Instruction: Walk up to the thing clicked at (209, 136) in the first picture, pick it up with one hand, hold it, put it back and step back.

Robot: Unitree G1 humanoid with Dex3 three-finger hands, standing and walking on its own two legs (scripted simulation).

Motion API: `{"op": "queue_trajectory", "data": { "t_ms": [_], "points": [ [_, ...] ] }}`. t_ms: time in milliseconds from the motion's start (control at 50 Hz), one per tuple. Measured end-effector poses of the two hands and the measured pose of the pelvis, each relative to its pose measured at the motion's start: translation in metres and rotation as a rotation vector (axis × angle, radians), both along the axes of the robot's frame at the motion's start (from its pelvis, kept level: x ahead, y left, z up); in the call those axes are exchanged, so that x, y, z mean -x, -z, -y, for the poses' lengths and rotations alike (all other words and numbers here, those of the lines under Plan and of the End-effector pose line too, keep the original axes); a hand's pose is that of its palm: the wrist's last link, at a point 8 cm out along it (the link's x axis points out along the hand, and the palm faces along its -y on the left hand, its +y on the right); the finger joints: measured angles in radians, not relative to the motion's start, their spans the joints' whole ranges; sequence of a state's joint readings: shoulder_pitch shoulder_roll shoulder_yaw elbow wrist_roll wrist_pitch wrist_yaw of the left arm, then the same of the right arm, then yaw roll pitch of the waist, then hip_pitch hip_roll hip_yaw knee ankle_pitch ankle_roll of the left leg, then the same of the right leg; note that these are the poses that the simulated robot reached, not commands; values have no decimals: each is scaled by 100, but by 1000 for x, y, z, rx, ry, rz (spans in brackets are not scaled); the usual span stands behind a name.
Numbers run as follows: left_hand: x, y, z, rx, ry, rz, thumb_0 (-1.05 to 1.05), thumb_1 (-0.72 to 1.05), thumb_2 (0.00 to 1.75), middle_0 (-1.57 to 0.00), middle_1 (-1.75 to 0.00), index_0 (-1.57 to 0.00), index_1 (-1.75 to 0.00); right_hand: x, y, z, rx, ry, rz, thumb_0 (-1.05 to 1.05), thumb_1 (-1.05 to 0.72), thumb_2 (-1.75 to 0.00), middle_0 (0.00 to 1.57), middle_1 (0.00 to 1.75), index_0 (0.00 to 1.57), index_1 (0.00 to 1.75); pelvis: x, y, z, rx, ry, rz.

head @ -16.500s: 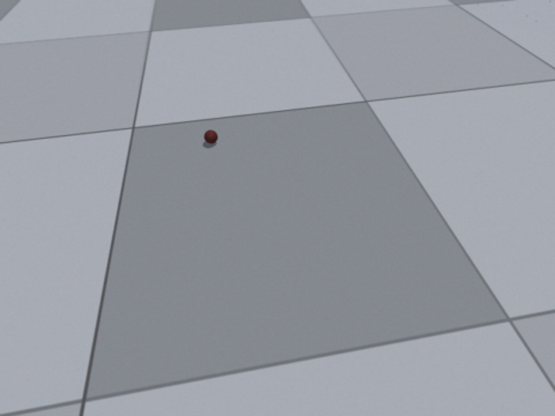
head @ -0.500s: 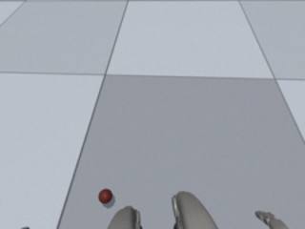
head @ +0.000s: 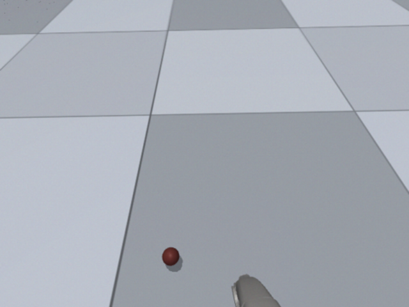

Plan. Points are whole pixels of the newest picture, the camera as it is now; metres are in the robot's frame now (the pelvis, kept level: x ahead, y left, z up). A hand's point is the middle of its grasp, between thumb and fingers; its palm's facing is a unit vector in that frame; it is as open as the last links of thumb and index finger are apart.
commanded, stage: walk up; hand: left
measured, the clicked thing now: (170, 256) +0.45 +0.17 -0.69
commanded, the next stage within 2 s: none
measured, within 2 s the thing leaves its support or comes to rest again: neither
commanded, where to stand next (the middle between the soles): +0.12 -0.03 m, yaw -3 degrees
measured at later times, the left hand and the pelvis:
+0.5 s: hand (117, 304) +0.16 +0.20 -0.12, palm faces -0.15 -0.92 -0.37, open 7.4 cm; pelvis +0.03 -0.05 +0.02, yaw -6 degrees
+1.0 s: hand out of the picture +0.16 +0.21 -0.12, palm faces -0.10 -0.91 -0.39, open 7.4 cm; pelvis +0.03 -0.05 +0.03, yaw -4 degrees
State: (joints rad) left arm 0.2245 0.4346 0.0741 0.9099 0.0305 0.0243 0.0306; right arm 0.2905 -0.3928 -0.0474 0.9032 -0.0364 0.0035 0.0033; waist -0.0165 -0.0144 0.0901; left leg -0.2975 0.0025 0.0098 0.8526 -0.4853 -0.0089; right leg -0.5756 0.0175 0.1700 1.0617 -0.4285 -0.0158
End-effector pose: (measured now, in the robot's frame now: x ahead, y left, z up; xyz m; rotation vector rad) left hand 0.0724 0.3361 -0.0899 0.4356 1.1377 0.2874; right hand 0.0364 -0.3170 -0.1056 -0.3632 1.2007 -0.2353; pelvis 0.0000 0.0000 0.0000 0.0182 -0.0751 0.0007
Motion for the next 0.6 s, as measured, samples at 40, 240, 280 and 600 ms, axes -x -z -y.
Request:
{"op": "queue_trajectory", "data": {
  "t_ms": [40,240,280,600],
  "points": [
    [1,1,-4,33,5,-15,1,91,90,-20,-30,-20,-30,16,-12,-5,12,21,-7,1,-90,-89,21,30,20,30,2,-8,-3,10,11,1],
    [1,2,12,121,55,-148,1,91,90,-20,-29,-20,-30,55,-54,18,97,102,-53,1,-90,-89,21,30,21,30,-7,-29,3,26,81,-30],
    [-11,1,22,125,79,-154,1,91,90,-20,-29,-20,-30,58,-57,28,102,114,-62,1,-90,-89,21,30,21,30,-11,-31,9,27,93,-35],
    [-104,-15,101,107,171,22,1,91,90,-21,-30,-21,-30,-14,-10,54,-16,113,-27,1,-90,-89,20,30,20,30,-43,-22,49,16,106,-33]
  ]
}}
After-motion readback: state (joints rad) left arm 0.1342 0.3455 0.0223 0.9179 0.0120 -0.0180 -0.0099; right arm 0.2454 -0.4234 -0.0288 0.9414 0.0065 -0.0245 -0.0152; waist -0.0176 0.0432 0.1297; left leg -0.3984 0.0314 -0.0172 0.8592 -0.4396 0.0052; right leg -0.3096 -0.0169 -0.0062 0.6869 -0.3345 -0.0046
